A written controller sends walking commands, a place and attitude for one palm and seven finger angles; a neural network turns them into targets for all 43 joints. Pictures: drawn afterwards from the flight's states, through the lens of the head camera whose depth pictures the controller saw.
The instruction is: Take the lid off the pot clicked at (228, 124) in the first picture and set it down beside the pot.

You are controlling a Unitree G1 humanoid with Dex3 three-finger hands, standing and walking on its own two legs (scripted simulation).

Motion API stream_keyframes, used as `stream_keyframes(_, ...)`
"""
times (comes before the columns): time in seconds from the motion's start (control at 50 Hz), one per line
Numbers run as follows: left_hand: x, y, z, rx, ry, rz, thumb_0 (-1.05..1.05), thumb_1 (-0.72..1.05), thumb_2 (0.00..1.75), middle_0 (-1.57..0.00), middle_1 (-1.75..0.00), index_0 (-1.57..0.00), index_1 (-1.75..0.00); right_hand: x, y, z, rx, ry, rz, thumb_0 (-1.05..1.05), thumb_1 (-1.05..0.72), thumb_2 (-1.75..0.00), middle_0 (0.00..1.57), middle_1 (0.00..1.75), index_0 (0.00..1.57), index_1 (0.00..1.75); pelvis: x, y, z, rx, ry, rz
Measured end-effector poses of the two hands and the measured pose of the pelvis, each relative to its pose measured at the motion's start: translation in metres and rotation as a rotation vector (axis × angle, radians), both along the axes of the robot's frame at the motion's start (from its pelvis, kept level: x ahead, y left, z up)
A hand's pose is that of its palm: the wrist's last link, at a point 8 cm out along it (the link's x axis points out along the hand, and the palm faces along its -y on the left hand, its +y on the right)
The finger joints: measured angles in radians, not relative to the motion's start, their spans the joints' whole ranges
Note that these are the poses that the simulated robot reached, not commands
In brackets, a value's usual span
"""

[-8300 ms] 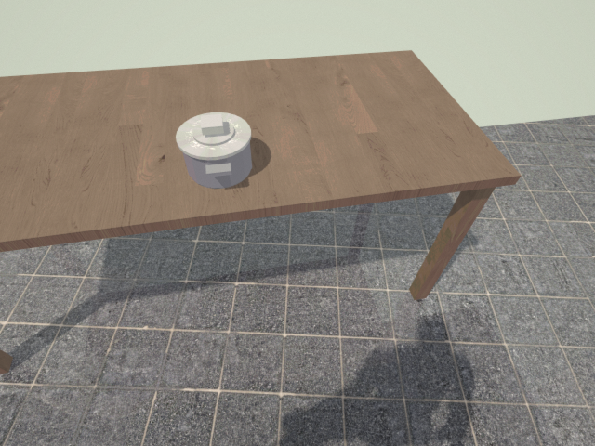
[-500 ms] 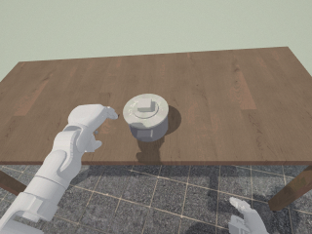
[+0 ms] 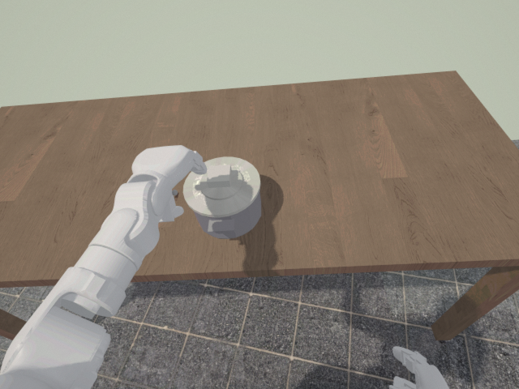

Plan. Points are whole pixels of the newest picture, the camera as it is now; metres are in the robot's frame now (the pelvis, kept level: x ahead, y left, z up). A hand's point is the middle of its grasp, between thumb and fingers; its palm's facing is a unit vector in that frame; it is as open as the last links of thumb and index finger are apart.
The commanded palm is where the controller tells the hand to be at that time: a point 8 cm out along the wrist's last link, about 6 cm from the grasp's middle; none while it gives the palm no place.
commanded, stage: move the open hand above the knob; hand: left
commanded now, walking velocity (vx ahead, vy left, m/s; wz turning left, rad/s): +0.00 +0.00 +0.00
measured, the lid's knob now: (219, 176) +0.51 +0.10 +0.01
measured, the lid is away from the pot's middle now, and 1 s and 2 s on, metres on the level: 0.00 0.00 0.00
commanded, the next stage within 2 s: lower the open fingers around the knob in 1.24 s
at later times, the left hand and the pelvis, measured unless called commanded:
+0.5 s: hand (206, 163) +0.47 +0.11 +0.09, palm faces -0.31 -0.04 -0.95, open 10.2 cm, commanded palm +0.48 +0.10 +0.15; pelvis +0.00 +0.01 +0.00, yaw -1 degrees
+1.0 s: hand (208, 159) +0.49 +0.11 +0.08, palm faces -0.32 -0.05 -0.95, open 10.2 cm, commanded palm +0.48 +0.10 +0.15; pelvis +0.01 +0.01 +0.00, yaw -2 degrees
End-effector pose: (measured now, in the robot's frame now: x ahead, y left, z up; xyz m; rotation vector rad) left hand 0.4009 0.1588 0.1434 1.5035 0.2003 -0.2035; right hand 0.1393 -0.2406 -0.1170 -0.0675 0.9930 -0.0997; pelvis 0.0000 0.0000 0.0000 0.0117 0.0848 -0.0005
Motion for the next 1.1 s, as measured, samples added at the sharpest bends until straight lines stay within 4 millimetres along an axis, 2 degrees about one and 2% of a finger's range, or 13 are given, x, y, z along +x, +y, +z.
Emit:
stream_keyframes(0.3,0.037,-0.026,-0.002,0.015,0.051,0.015,0.0,-0.26,1.32,-0.82,-0.08,-0.82,-0.09,-0.03,-0.002,-0.009,-0.014,0.085,-0.056,0.01,-0.91,-0.9,0.2,0.3,0.2,0.3,-0.001,0.001,-0.001,0.001,0.033,-0.008)
stream_keyframes(0.62,0.083,-0.06,0.002,-0.01,0.056,0.001,0.0,-0.26,1.32,-0.82,-0.08,-0.82,-0.09,-0.1,-0.011,-0.017,-0.071,0.234,-0.172,0.01,-0.91,-0.9,0.2,0.3,0.2,0.3,0.004,0.009,-0.002,-0.001,0.096,-0.035)
stream_keyframes(0.74,0.09,-0.058,-0.002,-0.012,0.068,0.028,0.0,-0.26,1.32,-0.82,-0.08,-0.82,-0.09,-0.116,-0.009,-0.017,-0.07,0.263,-0.204,0.01,-0.91,-0.9,0.2,0.3,0.2,0.3,0.007,0.01,-0.001,-0.003,0.108,-0.05)
stream_keyframes(0.88,0.089,-0.049,-0.002,0.0,0.067,0.023,0.0,-0.26,1.32,-0.82,-0.08,-0.82,-0.09,-0.11,-0.005,-0.015,-0.065,0.247,-0.198,0.01,-0.91,-0.9,0.2,0.3,0.2,0.3,0.01,0.012,-0.001,-0.005,0.109,-0.046)
stream_keyframes(1.1,0.077,-0.05,0.001,0.017,0.05,0.001,0.0,-0.26,1.32,-0.82,-0.08,-0.82,-0.09,-0.07,0.0,-0.015,-0.054,0.159,-0.135,0.01,-0.9,-0.9,0.2,0.3,0.2,0.3,0.007,0.013,-0.002,-0.004,0.103,-0.026)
